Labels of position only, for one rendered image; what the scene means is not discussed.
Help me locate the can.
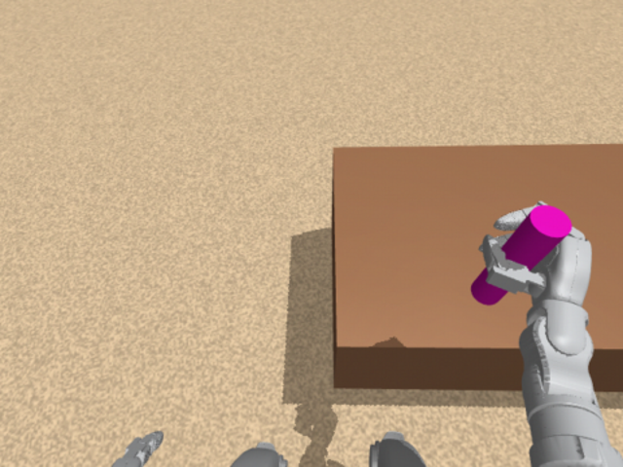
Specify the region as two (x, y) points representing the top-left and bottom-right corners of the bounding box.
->
(471, 205), (571, 305)

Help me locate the right robot arm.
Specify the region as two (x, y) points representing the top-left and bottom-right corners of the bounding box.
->
(519, 299), (623, 467)

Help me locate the left robot hand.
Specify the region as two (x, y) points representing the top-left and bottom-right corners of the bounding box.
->
(111, 431), (164, 467)

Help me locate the right robot hand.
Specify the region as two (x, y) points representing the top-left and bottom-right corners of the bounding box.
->
(479, 201), (592, 307)

